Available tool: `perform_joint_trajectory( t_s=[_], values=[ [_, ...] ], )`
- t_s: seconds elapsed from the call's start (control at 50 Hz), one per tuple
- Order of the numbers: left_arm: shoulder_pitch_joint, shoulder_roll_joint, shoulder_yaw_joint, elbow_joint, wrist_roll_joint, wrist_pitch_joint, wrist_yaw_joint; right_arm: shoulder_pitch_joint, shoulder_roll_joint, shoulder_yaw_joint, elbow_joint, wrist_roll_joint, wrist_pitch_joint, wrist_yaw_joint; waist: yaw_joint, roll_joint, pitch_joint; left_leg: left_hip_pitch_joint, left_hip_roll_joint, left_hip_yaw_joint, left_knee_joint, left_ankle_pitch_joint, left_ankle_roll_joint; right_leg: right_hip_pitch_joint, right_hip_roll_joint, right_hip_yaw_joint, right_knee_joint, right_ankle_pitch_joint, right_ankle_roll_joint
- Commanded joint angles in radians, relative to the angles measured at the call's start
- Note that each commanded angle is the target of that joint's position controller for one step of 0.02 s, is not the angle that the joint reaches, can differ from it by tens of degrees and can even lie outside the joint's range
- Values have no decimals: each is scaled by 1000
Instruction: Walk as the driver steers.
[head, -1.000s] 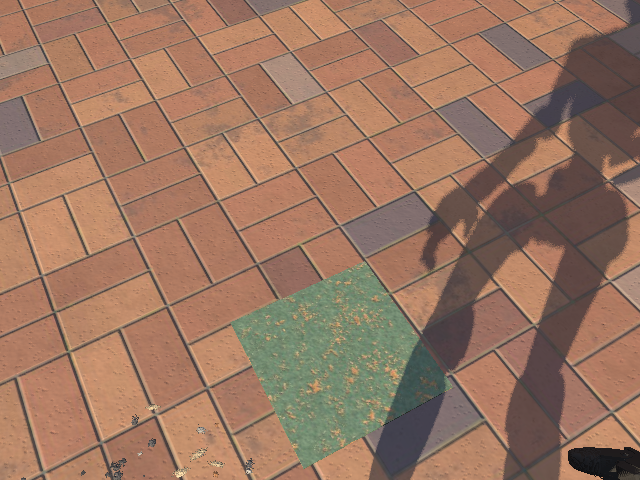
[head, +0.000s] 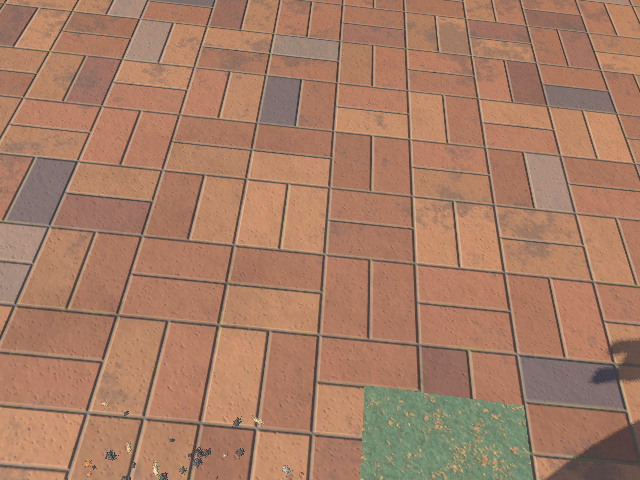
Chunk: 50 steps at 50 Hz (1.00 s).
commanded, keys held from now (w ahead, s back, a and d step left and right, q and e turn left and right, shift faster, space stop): q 0.30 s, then w+q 0.14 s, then w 0.50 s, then no key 0.06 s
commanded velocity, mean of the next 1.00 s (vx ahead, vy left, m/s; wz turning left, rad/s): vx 0.23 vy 0.00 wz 0.39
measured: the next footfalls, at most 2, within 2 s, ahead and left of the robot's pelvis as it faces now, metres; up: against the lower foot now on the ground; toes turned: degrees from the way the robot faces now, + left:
right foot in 0.34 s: +0.08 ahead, -0.13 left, +0.00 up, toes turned +18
left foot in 0.76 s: +0.14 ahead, +0.19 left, +0.00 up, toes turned +22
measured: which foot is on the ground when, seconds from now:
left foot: down 0.00-0.34, up 0.36-0.74, down 0.76-1.00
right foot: up 0.00-0.32, down 0.34-0.78, up 0.80-1.00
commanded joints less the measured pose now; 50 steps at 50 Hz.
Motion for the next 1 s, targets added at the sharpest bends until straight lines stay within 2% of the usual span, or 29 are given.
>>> perform_joint_trajectory(
  t_s=[0.02, 0.1, 0.22, 0.26, 0.3, 0.32, 0.34, 0.36, 0.38, 0.4, 0.42, 0.44, 0.46, 0.5, 0.54, 0.62, 0.66, 0.7, 0.74, 0.76, 0.78, 0.8, 0.82, 0.84, 0.86, 0.88, 0.9, 0.94, 1.0],
  values=[
    [-21, 64, 16, -69, -6, -18, -1, -36, -155, -40, -73, 2, -16, -18, 12, 171, -138, 182, 214, -253, -138, 373, 166, -68, 4, 39, -19, 64, 15],
    [-67, 48, 6, -81, -9, -25, -10, -21, -182, -52, -69, 6, -6, -26, -11, 184, -128, 202, 206, -317, -125, 281, 168, -28, 19, 57, -229, 64, 26],
    [-63, 59, 8, -82, -19, -44, -30, -49, -197, -60, -77, 9, 7, -13, -17, 199, -127, 150, 193, -439, -96, 305, 179, 118, 53, 72, -415, 7, 7],
    [-46, 62, 9, -81, -22, -52, -39, -64, -195, -61, -80, 16, 11, -10, -10, 203, -137, 165, 182, -476, -74, 359, 171, 166, 59, 73, -498, 15, -5],
    [4, 63, 14, -65, -21, -60, -45, -99, -188, -59, -85, 30, 16, -12, 27, 193, -146, 143, 144, -477, -36, 349, 133, 277, 59, 56, -687, 138, -26],
    [45, 77, 20, -52, -15, -61, -44, -99, -171, -53, -87, 35, 17, -16, 43, 166, -169, 72, 104, -451, -12, 178, 94, 400, 17, 63, -782, 248, -49],
    [78, 128, 30, -54, -2, -55, -38, -49, -111, -36, -83, 22, 17, -14, 27, -1, -207, -82, 16, -340, 153, -191, 36, 560, -173, 233, -816, 217, -125],
    [89, 193, 41, -48, 21, -49, -40, -34, -120, -41, -104, 28, 8, -15, 8, -219, -126, -329, -136, -132, 333, -412, -12, 559, -331, 486, -879, 112, -275],
    [66, 160, 36, -64, 22, -59, -39, -43, -189, -60, -102, 12, -6, -15, 16, -182, -73, -397, -35, -124, 512, -352, -43, 489, -396, 547, -912, -60, -338],
    [28, 112, 21, -75, 9, -64, -30, -45, -217, -70, -86, 13, -9, -10, 7, -138, -39, -413, 0, -106, 566, -264, -55, 466, -345, 465, -923, -152, -304],
    [8, 96, 15, -80, -6, -66, -21, -27, -202, -71, -64, 8, -7, -8, 1, -123, -22, -434, 8, -86, 596, -202, -75, 481, -284, 390, -925, -167, -257],
    [15, 87, 10, -78, -14, -67, -13, -29, -186, -68, -60, 5, -7, -4, 12, -117, -18, -469, 18, -72, 639, -152, -91, 507, -264, 341, -924, -135, -236],
    [50, 80, 4, -70, -14, -70, -8, -42, -152, -57, -60, 7, -14, 3, 33, -97, -19, -473, 25, -57, 664, -115, -100, 507, -248, 298, -932, -95, -235],
    [116, 83, 2, -51, -6, -79, -11, -74, -104, -39, -71, 13, -31, 12, 61, -85, -10, -480, 31, -27, 622, -63, -106, 515, -229, 240, -958, -66, -243],
    [157, 87, 2, -35, -4, -87, -20, -102, -83, -28, -75, 14, -46, 14, 79, -90, 0, -477, 43, -18, 530, -30, -110, 531, -229, 210, -976, -25, -259],
    [162, 134, 12, -19, -22, -91, -35, -149, -52, -6, -82, 11, -73, 31, 83, -99, 17, -317, 80, 64, 274, 14, -99, 454, -226, 117, -985, 106, -259],
    [191, 153, 15, -4, -31, -91, -44, -160, -59, -3, -82, 17, -80, 39, 90, -105, 22, -220, 70, 92, 190, -11, -86, 417, -234, 96, -969, 126, -262],
    [209, 165, 17, 11, -43, -88, -53, -144, -77, -7, -82, 27, -84, 45, 74, -108, 23, -141, 64, 100, 113, -16, -56, 408, -263, 109, -948, 119, -262],
    [202, 153, 9, 22, -49, -81, -57, -39, -99, -22, -46, 27, -84, 42, 1, -78, -6, 61, 29, 129, 6, 36, -16, 350, -252, 79, -857, 202, -232],
    [208, 116, -6, 29, -40, -84, -58, 78, -140, -44, -14, 29, -82, 33, -60, -41, -70, 237, 22, 114, -17, 32, 11, 300, -205, 23, -700, 322, -199],
    [189, 43, -36, 2, -16, -90, -61, 241, -205, -63, 8, 17, -79, 21, -133, 108, -201, 467, 208, -116, -59, -39, 68, 156, -128, -67, -365, 210, -135],
    [208, -14, -53, -54, -18, -112, -55, 286, -310, -78, 8, 3, -82, 23, -99, 378, -263, 599, 416, -596, -204, -258, 220, -160, 15, -61, -47, -150, -83],
    [168, 100, -23, -45, -40, -124, -52, 257, -216, -53, 8, 7, -96, 32, -116, 238, -204, 536, 413, -625, -249, -331, 230, -248, -30, 43, 93, -147, -87],
    [140, 121, -15, -54, -53, -129, -59, 202, -169, -34, 7, 5, -104, 36, -85, 222, -113, 463, 384, -500, -250, -296, 207, -288, -74, 40, 108, -53, -109],
    [128, 105, -19, -44, -45, -129, -59, 153, -137, -23, 3, 3, -109, 39, -63, 166, -70, 389, 333, -398, -263, -206, 190, -264, -106, 29, 81, 36, -112],
    [117, 95, -19, -42, -28, -128, -61, 112, -117, -17, 3, 0, -109, 41, -42, 145, -33, 324, 298, -327, -284, -102, 181, -243, -124, 28, 33, 98, -105],
    [126, 84, -19, -36, -24, -122, -65, 87, -103, -11, 1, -5, -111, 40, -17, 150, -22, 271, 269, -265, -307, -9, 169, -192, -139, 29, 7, 147, -99],
    [142, 56, -25, -22, -21, -108, -71, 75, -104, -12, 13, -2, -120, 35, 7, 141, -21, 232, 247, -183, -334, 151, 173, -164, -134, 10, -30, 209, -77],
    [77, 30, -35, -40, -4, -99, -68, 66, -117, -13, 44, -3, -118, 22, 15, 102, 6, 190, 214, -46, -314, 540, 159, -134, -105, -18, -204, 296, -35]
  ],
)
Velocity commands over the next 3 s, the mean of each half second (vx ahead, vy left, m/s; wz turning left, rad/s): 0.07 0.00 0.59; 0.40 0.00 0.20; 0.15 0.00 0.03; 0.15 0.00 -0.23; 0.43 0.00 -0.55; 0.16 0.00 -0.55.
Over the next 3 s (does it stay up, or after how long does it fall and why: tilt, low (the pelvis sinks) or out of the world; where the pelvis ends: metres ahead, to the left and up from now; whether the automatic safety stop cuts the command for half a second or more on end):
stays up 0.85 0.17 -0.01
